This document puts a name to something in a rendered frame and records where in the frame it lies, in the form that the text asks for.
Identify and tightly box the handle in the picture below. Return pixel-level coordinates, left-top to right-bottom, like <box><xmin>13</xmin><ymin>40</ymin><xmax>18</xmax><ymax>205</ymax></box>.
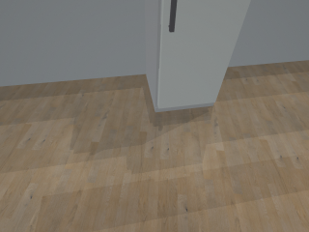
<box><xmin>168</xmin><ymin>0</ymin><xmax>178</xmax><ymax>33</ymax></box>

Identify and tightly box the fridge door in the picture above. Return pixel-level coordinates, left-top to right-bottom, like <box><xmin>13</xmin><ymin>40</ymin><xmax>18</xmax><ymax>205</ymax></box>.
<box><xmin>157</xmin><ymin>0</ymin><xmax>251</xmax><ymax>109</ymax></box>

